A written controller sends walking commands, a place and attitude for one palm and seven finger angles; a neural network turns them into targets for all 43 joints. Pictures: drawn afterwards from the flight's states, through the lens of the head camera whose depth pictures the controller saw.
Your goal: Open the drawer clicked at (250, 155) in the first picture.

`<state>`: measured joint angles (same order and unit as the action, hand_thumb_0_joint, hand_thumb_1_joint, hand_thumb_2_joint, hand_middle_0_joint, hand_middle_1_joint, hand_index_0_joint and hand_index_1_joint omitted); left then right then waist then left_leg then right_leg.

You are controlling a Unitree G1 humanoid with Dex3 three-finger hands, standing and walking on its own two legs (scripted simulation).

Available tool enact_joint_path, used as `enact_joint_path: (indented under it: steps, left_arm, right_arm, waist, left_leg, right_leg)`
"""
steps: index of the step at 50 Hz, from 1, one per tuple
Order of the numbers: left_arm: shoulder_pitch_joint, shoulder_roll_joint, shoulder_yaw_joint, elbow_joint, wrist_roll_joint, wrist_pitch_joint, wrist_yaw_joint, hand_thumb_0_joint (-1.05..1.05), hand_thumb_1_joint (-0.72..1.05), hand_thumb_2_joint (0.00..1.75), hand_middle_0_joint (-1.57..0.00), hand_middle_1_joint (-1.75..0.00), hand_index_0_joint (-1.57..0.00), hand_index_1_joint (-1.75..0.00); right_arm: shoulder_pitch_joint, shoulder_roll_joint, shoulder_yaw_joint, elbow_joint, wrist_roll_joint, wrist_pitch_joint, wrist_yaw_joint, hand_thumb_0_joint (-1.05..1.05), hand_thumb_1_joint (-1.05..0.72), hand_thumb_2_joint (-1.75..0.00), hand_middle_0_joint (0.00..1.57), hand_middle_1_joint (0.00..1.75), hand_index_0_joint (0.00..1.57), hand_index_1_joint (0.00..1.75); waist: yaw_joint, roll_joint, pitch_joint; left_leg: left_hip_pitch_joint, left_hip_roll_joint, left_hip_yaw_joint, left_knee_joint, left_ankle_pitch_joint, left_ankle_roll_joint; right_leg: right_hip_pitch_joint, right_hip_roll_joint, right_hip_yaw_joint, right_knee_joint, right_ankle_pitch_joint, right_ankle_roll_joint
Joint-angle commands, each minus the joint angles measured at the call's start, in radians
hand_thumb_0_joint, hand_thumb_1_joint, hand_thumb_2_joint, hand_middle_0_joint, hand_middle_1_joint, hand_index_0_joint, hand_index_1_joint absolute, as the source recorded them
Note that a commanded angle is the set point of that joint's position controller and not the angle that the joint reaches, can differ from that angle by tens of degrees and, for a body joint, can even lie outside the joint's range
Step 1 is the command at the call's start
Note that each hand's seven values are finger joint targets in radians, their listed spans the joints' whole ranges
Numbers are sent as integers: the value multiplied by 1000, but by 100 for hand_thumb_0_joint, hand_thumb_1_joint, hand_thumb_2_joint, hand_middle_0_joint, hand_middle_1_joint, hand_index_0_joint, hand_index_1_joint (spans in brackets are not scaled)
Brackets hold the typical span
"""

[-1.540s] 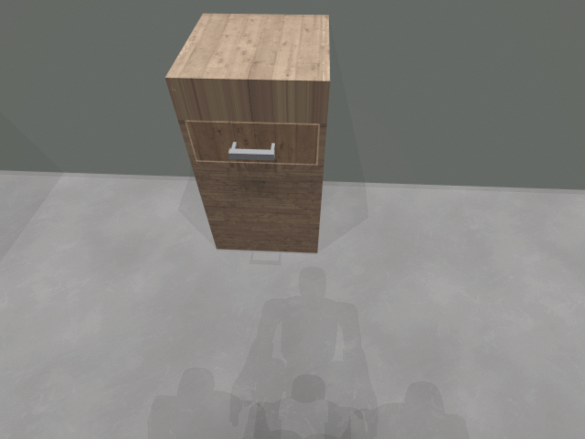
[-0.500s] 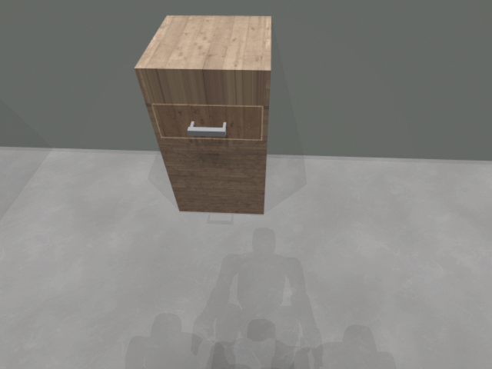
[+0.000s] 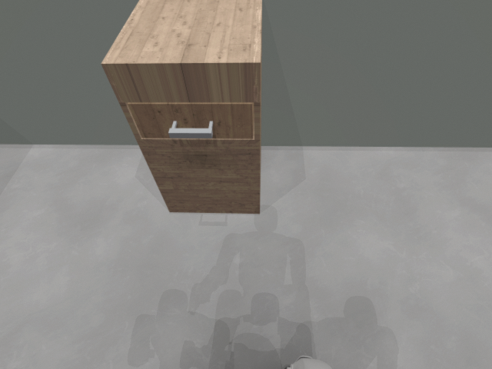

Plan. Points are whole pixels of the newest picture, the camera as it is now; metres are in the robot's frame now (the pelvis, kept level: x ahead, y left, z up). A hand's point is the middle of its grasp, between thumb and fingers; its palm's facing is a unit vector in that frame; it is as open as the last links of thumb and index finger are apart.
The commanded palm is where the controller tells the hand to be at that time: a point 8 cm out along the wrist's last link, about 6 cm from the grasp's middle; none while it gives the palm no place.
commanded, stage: take the last steps up to it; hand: left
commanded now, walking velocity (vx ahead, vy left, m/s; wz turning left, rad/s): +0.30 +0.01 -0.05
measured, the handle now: (191, 128) +0.80 +0.20 -0.18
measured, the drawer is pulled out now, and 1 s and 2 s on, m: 0.00 0.00 0.00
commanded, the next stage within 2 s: come to a stop and stand still in 0.50 s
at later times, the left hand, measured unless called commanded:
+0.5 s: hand (169, 324) +0.22 +0.17 -0.15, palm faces +0.04 -0.98 -0.20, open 7.3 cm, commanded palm none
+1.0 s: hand (184, 254) +0.36 +0.16 -0.16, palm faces +0.05 -0.97 -0.25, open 7.4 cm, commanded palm none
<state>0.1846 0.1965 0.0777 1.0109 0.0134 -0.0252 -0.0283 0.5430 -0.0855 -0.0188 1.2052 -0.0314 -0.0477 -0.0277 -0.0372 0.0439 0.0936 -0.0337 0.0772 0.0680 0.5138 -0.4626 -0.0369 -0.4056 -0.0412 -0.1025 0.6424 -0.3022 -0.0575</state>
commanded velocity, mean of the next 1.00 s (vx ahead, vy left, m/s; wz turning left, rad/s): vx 0.01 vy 0.04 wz -0.01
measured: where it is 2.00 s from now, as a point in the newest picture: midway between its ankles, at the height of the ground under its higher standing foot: (274, 348)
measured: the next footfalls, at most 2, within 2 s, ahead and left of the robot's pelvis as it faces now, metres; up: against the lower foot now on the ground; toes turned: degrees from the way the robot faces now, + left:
left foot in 0.32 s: +0.19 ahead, +0.12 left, +0.00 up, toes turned +6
right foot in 0.56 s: +0.29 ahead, -0.15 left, +0.00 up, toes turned -6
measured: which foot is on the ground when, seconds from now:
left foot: down 0.00-0.00, up 0.02-0.30, down 0.32-0.56, up 0.58-0.80, down 0.82-1.00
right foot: down 0.00-0.32, up 0.34-0.54, down 0.56-0.84, up 0.86-1.00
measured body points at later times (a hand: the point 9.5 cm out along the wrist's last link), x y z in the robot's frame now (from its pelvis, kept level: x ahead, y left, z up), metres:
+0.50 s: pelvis +0.18 -0.02 +0.01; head +0.22 -0.03 +0.46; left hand +0.22 +0.22 -0.14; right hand +0.22 -0.25 -0.14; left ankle +0.16 +0.12 -0.72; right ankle +0.18 -0.13 -0.68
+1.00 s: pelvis +0.30 -0.04 +0.01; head +0.37 -0.04 +0.46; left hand +0.36 +0.21 -0.14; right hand +0.37 -0.27 -0.15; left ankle +0.33 +0.08 -0.72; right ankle +0.23 -0.15 -0.65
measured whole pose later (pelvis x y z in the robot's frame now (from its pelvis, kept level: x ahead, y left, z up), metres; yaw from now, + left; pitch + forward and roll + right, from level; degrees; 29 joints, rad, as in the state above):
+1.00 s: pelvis +0.30 -0.04 +0.01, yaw -1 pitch +0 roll +0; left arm 0.13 0.18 0.07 1.01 0.00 0.05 0.03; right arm 0.13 -0.17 -0.04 0.98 -0.03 0.02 -0.04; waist 0.01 0.02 0.15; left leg -0.29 0.04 0.08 0.51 -0.21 0.02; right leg -0.40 0.02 0.00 1.07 -0.60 0.01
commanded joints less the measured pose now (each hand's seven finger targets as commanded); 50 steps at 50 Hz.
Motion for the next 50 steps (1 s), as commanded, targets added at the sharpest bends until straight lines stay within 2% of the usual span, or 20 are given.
enact_joint_path:
  steps: [1, 3, 6, 13, 14, 16, 17, 23, 26, 28, 29, 30, 32, 36, 39, 40, 42, 43, 46, 50]
  left_arm:
    - [371, 193, 40, 74, -7, -16, 36, 0, 90, 90, -20, -30, -20, -30]
    - [179, 130, 24, 18, 0, -10, 55, 0, 90, 90, -20, -30, -20, -30]
    - [76, 83, 4, -18, 19, -27, 54, 0, 90, 90, -20, -30, -20, -30]
    - [135, 85, 10, 27, 5, -32, 28, 0, 90, 90, -20, -30, -20, -30]
    - [121, 64, 7, 18, 5, -28, 24, 0, 90, 90, -20, -30, -20, -30]
    - [58, 6, -5, -36, 2, -32, 15, 0, 90, 90, -20, -30, -20, -30]
    - [-14, 27, -7, -66, 8, -38, 18, 0, 90, 90, -20, -30, -20, -30]
    - [17, -7, -14, -49, 7, -27, 0, 0, 90, 90, -20, -30, -20, -30]
    - [199, 23, -2, 28, 11, -29, -2, 0, 90, 90, -20, -30, -20, -30]
    - [338, 198, 33, 57, 14, -36, 21, 0, 90, 90, -20, -30, -20, -30]
    - [319, 199, 24, 48, 9, -29, 31, 0, 90, 90, -20, -30, -20, -30]
    - [251, 179, 23, 26, 10, -19, 33, 0, 90, 90, -20, -30, -20, -30]
    - [148, 103, -3, 11, 16, -24, 53, 0, 90, 90, -20, -30, -20, -30]
    - [109, 133, 10, -3, 12, -10, 66, 0, 90, 90, -20, -30, -20, -30]
    - [87, 154, 20, -4, -4, 9, 71, 0, 90, 90, -20, -30, -20, -30]
    - [87, 135, 15, -7, -6, 16, 73, 0, 90, 90, -20, -30, -20, -30]
    - [84, 73, -7, -34, -12, 27, 80, 0, 90, 90, -20, -30, -20, -30]
    - [58, 79, -12, -41, -7, 36, 85, 0, 90, 90, -20, -30, -20, -30]
    - [21, 76, 10, -39, -9, 58, 75, 0, 90, 90, -20, -30, -20, -30]
    - [39, 64, 9, -57, -10, 64, 62, 0, 90, 90, -20, -30, -20, -30]
  right_arm:
    - [-102, -120, -37, -131, 25, 4, 3, 0, -90, -90, 20, 30, 20, 30]
    - [-167, -93, -44, -147, 13, 10, 14, 0, -90, -90, 20, 30, 20, 30]
    - [-139, -60, -36, -142, 7, 32, 24, 0, -90, -90, 20, 30, 20, 30]
    - [-161, -76, -35, -158, 10, -2, 30, 0, -90, -90, 20, 30, 20, 30]
    - [-120, -117, -42, -147, 9, -9, 24, 0, -90, -90, 20, 30, 20, 30]
    - [48, -277, -80, -121, -12, -14, 7, 0, -90, -90, 20, 30, 20, 30]
    - [67, -282, -79, -125, -13, -4, 2, 0, -90, -90, 20, 30, 20, 30]
    - [-176, -217, -55, -186, -12, -23, -5, 0, -90, -90, 20, 30, 20, 30]
    - [-224, -230, -59, -186, 8, -5, -1, 0, -90, -90, 20, 30, 20, 30]
    - [-249, -143, -44, -237, 22, 7, 18, 0, -90, -90, 20, 30, 20, 30]
    - [-293, -188, -52, -243, 17, 18, 17, 0, -90, -90, 20, 30, 20, 30]
    - [-310, -167, -51, -247, 15, 13, 25, 0, -90, -90, 20, 30, 20, 30]
    - [-320, -153, -40, -215, 18, 25, 8, 0, -90, -90, 20, 30, 20, 30]
    - [-247, -113, -23, -174, 34, 49, 11, 0, -90, -90, 20, 30, 20, 30]
    - [-214, -160, -38, -170, 25, 61, 6, 0, -90, -90, 20, 30, 20, 30]
    - [-199, -196, -44, -172, 19, 56, 3, 0, -90, -90, 20, 30, 20, 30]
    - [-142, -299, -69, -185, 17, 62, -7, 0, -90, -90, 20, 30, 20, 30]
    - [-120, -316, -72, -190, 6, 74, -8, 0, -90, -90, 20, 30, 20, 30]
    - [-256, -275, -61, -226, 4, 76, -27, 0, -90, -90, 20, 30, 20, 30]
    - [-321, -291, -71, -259, -1, 75, -30, 0, -90, -90, 20, 30, 20, 30]
  waist:
    - [170, -344, -110]
    - [92, -198, 21]
    - [14, -145, 19]
    - [11, -92, -33]
    - [-16, -17, -42]
    - [-100, 305, -68]
    - [-112, 181, -34]
    - [13, 111, -40]
    - [89, -2, -141]
    - [149, -460, -150]
    - [157, -353, -102]
    - [130, -238, -43]
    - [72, -273, 13]
    - [45, -178, -121]
    - [25, -117, -146]
    - [22, -54, -174]
    - [-8, 209, -207]
    - [-37, 143, -161]
    - [10, 172, -94]
    - [31, 80, -199]
  left_leg:
    - [-586, -47, -29, 750, -158, 66]
    - [-598, 46, -78, 756, -45, 63]
    - [-396, 73, -68, 540, 18, 46]
    - [-115, -41, 81, -15, 236, 19]
    - [-18, -18, 43, -61, 221, 28]
    - [154, 340, -450, -259, 150, 227]
    - [126, 399, -514, -274, 233, 301]
    - [-89, 196, -100, -190, 586, 170]
    - [-199, 90, -6, 8, 370, 102]
    - [-539, -81, 84, 415, -122, 28]
    - [-580, -38, -24, 558, -195, 35]
    - [-586, -13, -36, 559, -132, 38]
    - [-521, 12, -81, 507, -55, 20]
    - [-336, -62, 13, 153, 104, 7]
    - [-197, -66, 22, -53, 372, 11]
    - [-79, 15, -27, -78, 712, 42]
    - [65, 308, -287, -92, 1474, 235]
    - [25, 307, -215, -105, 1401, 265]
    - [-84, 287, -225, -104, 1224, 277]
    - [-15, 248, -185, -80, 983, 229]
  right_leg:
    - [474, -378, 659, -430, -264, -181]
    - [211, -360, 593, -467, -420, -178]
    - [-6, -290, 337, -458, -159, -141]
    - [49, -142, 178, -310, -54, -88]
    - [-8, -109, 147, -220, -53, -65]
    - [-278, 56, -29, 263, -250, 32]
    - [-335, 19, 55, 440, -293, 26]
    - [-64, -39, 25, 137, -133, 57]
    - [277, 27, -41, -129, 126, 63]
    - [494, -338, 494, -390, 72, -74]
    - [436, -395, 569, -430, 18, -151]
    - [363, -369, 495, -416, -6, -175]
    - [252, -325, 375, -339, 505, -149]
    - [355, -227, 149, -189, 949, -94]
    - [329, -203, 126, -101, 835, -45]
    - [252, -152, 82, -47, 675, 3]
    - [37, 21, 23, 246, -280, 68]
    - [25, 43, 89, 423, -396, 47]
    - [-45, 32, 160, 535, -344, 58]
    - [-14, 43, 142, 380, -245, 71]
